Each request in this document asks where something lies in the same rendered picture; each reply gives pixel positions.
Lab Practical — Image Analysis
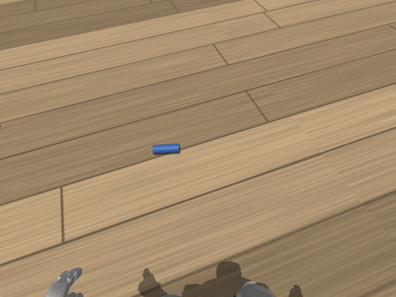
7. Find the can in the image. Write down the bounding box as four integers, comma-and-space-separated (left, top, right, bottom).
152, 144, 179, 154

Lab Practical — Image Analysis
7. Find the left robot hand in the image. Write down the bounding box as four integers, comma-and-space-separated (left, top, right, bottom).
45, 268, 84, 297

